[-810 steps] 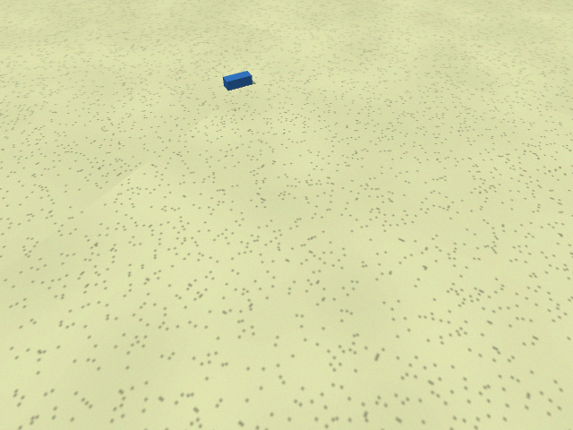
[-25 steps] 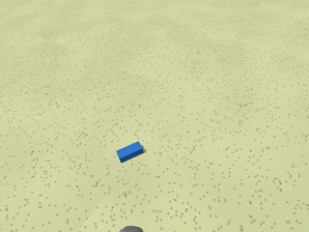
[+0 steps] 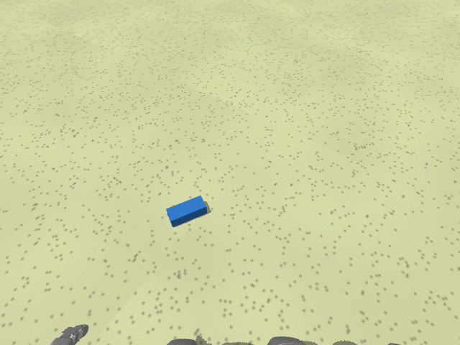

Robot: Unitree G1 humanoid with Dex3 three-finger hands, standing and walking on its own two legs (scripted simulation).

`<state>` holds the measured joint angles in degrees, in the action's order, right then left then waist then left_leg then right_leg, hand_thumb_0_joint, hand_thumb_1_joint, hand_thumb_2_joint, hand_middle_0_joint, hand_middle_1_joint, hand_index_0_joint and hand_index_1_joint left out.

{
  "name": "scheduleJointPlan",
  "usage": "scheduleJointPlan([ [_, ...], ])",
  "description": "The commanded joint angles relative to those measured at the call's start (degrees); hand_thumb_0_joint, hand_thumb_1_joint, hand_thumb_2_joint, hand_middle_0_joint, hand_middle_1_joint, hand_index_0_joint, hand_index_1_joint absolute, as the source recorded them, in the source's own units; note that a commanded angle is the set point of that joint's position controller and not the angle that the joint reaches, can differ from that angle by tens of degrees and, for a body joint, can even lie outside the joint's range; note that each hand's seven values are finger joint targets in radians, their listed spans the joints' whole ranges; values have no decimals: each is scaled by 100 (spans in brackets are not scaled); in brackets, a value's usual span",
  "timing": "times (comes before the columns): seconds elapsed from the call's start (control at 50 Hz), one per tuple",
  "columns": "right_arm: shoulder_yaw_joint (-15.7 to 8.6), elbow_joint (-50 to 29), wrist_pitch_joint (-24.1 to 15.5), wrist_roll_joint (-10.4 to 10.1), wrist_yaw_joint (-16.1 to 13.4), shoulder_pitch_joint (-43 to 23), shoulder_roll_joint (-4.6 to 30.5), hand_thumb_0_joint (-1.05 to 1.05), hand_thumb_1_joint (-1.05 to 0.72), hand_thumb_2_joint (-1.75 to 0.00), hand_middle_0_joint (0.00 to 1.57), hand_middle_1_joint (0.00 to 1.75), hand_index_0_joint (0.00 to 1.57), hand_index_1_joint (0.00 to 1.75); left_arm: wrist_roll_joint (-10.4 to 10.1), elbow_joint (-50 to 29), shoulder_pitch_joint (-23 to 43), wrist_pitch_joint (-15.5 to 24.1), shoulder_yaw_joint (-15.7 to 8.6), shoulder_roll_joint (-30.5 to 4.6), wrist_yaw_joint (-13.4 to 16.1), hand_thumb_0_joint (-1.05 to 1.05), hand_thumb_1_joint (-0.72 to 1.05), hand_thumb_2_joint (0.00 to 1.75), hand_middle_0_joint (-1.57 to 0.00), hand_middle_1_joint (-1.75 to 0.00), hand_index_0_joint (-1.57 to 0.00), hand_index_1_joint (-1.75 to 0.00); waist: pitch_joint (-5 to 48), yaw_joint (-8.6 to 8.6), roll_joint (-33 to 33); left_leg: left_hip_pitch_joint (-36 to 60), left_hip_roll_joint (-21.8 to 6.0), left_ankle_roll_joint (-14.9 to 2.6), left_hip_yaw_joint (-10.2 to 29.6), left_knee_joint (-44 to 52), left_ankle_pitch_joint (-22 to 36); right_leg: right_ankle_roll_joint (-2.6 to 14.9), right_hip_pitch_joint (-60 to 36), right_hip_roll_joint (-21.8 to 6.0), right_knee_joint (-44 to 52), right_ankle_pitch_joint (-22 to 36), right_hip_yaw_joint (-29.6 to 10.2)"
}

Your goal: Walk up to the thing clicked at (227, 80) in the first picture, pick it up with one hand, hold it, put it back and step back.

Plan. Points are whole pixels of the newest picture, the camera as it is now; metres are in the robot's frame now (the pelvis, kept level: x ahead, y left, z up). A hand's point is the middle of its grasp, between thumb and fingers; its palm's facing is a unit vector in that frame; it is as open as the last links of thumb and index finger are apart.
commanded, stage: walk up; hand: left
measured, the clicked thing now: (186, 211) +0.76 +0.21 -0.73
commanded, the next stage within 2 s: stand in 0.58 s
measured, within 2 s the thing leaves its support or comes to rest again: neither
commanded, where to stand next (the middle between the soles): +0.37 -0.03 m, yaw +1 degrees
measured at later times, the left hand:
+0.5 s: hand out of the picture +0.11 +0.27 -0.14, palm faces +0.05 -0.94 -0.33, open 7.4 cm
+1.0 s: hand out of the picture +0.06 +0.26 -0.13, palm faces +0.00 -0.94 -0.35, open 7.4 cm
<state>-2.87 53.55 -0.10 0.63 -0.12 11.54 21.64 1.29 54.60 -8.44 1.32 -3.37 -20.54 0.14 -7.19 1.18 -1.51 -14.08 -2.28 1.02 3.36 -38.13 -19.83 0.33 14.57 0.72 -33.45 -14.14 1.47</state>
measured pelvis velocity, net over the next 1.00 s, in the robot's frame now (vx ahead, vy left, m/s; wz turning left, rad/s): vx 0.00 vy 0.00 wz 0.02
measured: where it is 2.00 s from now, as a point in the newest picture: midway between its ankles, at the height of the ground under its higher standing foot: outside the picture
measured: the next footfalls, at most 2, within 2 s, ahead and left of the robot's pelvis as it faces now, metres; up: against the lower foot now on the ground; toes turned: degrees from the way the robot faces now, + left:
left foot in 1.82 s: +0.13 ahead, +0.15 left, +0.00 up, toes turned +5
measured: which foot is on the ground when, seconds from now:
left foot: down 0.00-1.00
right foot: down 0.00-1.00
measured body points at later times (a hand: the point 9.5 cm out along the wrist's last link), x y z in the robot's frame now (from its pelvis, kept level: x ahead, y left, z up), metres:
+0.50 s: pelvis +0.01 +0.01 +0.01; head +0.02 +0.02 +0.46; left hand +0.11 +0.32 -0.11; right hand +0.11 -0.28 -0.11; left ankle +0.00 +0.14 -0.72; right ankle +0.04 -0.12 -0.72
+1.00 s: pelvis +0.00 +0.00 +0.02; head +0.00 +0.00 +0.47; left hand +0.06 +0.31 -0.11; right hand +0.09 -0.30 -0.11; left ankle +0.00 +0.14 -0.72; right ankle +0.04 -0.12 -0.72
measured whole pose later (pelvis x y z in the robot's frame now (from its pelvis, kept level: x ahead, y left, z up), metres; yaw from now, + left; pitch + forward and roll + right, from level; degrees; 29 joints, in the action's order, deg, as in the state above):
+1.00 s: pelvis +0.00 +0.00 +0.02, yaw +1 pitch -4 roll +0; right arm -0.8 64.6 -0.6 0.7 1.2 5.8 20.0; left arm 0.7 66.0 -6.5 1.2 0.1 -20.0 -0.6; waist -3.7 -0.5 -0.4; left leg -5.1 -0.9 1.7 2.1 -19.1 -10.5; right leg -0.4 8.5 -1.4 -19.9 -7.9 1.6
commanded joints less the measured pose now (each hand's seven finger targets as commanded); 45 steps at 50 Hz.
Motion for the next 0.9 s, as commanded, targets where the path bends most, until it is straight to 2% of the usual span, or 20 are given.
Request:
scheduleJointPlan([
  [0.0,-231,-175,31,-49,-124,129,1014,0,-90,-90,20,30,20,30,63,-514,573,156,-379,-1829,79,0,90,90,-20,-30,-20,-30,593,-91,944,-199,154,-64,220,-1226,-1353,1366,464,-2230,1806,-881,-2851],
  [0.02,-238,-83,10,-37,-105,187,1068,0,-90,-90,20,30,20,30,56,-538,650,152,-335,-1620,74,0,90,90,-20,-30,-20,-30,422,-29,833,-216,115,-90,232,-1008,-1287,1294,505,-2020,1660,-557,-2482],
  [0.06,-190,8,-56,-44,-87,127,991,0,-90,-90,20,30,20,30,16,-472,596,179,-285,-1395,94,0,90,90,-20,-30,-20,-30,508,-36,902,-475,146,-157,176,-550,-913,992,-23,-1629,1316,539,-1724],
  [0.08,-158,56,-82,-39,-83,94,928,0,-90,-90,20,30,20,30,9,-378,506,187,-280,-1352,89,0,90,90,-20,-30,-20,-30,595,-106,988,-391,130,-142,95,-282,-737,900,-157,-1522,1190,890,-1525],
  [0.1,-145,77,-112,-25,-80,124,881,0,-90,-90,20,30,20,30,-1,-345,498,187,-268,-1367,77,0,90,90,-20,-30,-20,-30,704,-82,1037,-220,93,-133,-22,187,-448,808,-278,-1443,1040,1165,-1424],
  [0.14,-145,214,-175,18,-92,222,877,0,-90,-90,20,30,20,30,-64,-341,550,137,-241,-1321,62,0,90,90,-20,-30,-20,-30,961,15,965,442,27,-142,-22,1408,920,526,-362,-1196,532,2036,-1004],
  [0.16,-196,262,-193,60,-108,216,1015,0,-90,-90,20,30,20,30,-101,-344,580,114,-205,-1203,52,0,90,90,-20,-30,-20,-30,1146,-2,701,738,-197,-247,343,1359,1924,317,-268,-980,243,2066,-799],
  [0.18,-219,250,-217,92,-128,156,1125,0,-90,-90,20,30,20,30,-152,-365,548,92,-188,-1086,54,0,90,90,-20,-30,-20,-30,1286,-74,445,821,-564,-405,671,1455,2602,185,-276,-735,4,1790,-592],
  [0.2,-217,189,-223,61,-113,-261,1267,0,-90,-90,20,30,20,30,-184,-276,437,58,-169,-1015,48,0,90,90,-20,-30,-20,-30,1149,-287,197,485,-763,-535,881,1456,2346,94,-289,-491,235,896,-442],
  [0.22,-220,145,-205,24,-79,-644,1363,0,-90,-90,20,30,20,30,-172,-142,363,55,-178,-1087,54,0,90,90,-20,-30,-20,-30,1010,-355,4,77,-747,-625,839,1301,1924,60,-580,-483,416,427,-371],
  [0.28,-106,276,-194,44,-74,-666,1107,0,-90,-90,20,30,20,30,-112,-75,652,82,-177,-1183,38,0,90,90,-20,-30,-20,-30,953,-199,-47,-72,-436,-371,455,1517,1504,192,-843,-703,598,913,-589],
  [0.38,-43,429,-185,23,-45,-833,1037,0,-90,-90,20,30,20,30,-134,175,590,86,-117,-1138,27,0,90,90,-20,-30,-20,-30,859,-255,-147,-49,-455,-342,522,1749,1297,138,-926,-681,882,867,-539],
  [0.54,-36,571,-176,12,-27,-958,968,0,-90,-90,20,30,20,30,-104,406,649,88,-104,-1150,5,0,90,90,-20,-30,-20,-30,908,-220,60,317,-418,-271,372,1906,1442,90,-951,-748,1214,1079,-563],
  [0.56,-15,588,-211,-10,-12,-891,1015,0,-90,-90,20,30,20,30,-99,525,636,87,19,-1107,-3,0,90,90,-20,-30,-20,-30,970,-131,43,578,-480,-229,414,2080,1648,96,-900,-767,1287,1202,-565],
  [0.6,-48,597,-226,-19,-8,-977,1052,0,-90,-90,20,30,20,30,-91,543,621,111,28,-1125,14,0,90,90,-20,-30,-20,-30,1081,-143,47,771,-467,-215,363,1962,2025,73,-973,-810,1360,1537,-534],
  [0.64,-38,623,-212,-12,-8,-970,1038,0,-90,-90,20,30,20,30,-98,595,656,114,47,-1134,23,0,90,90,-20,-30,-20,-30,1032,-132,60,769,-474,-215,327,2028,2025,60,-1031,-814,1401,1534,-514],
  [0.72,-13,694,-176,-26,13,-925,1016,0,-90,-90,20,30,20,30,-81,695,630,112,91,-1176,14,0,90,90,-20,-30,-20,-30,756,-110,122,583,-451,-192,348,2272,1348,28,-898,-781,1615,958,-532],
  [0.76,-17,678,-184,-25,24,-1013,1025,0,-90,-90,20,30,20,30,-72,727,577,126,101,-1189,19,0,90,90,-20,-30,-20,-30,804,-150,129,697,-448,-196,316,2241,1488,44,-915,-830,1641,1090,-557],
  [0.8,-8,701,-159,-22,29,-992,978,0,-90,-90,20,30,20,30,-63,754,579,121,117,-1191,23,0,90,90,-20,-30,-20,-30,665,-132,263,714,-414,-181,293,2259,1085,39,-666,-829,1776,597,-599],
  [0.88,-3,737,-160,-9,44,-926,1047,0,-90,-90,20,30,20,30,-67,770,542,113,122,-1207,5,0,90,90,-20,-30,-20,-30,675,-149,79,437,-422,-181,331,2411,822,35,-866,-795,1757,432,-581],
])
